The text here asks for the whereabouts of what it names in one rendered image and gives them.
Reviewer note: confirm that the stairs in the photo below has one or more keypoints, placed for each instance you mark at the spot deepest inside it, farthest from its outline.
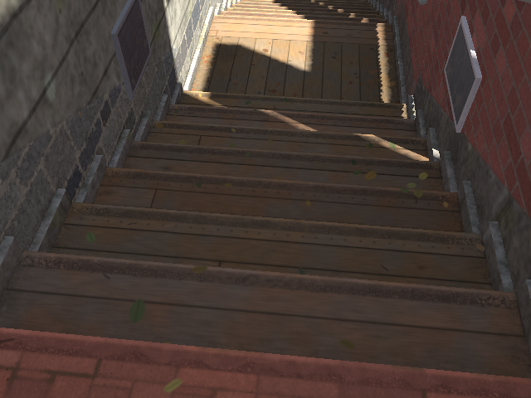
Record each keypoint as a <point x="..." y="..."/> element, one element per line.
<point x="284" y="225"/>
<point x="327" y="10"/>

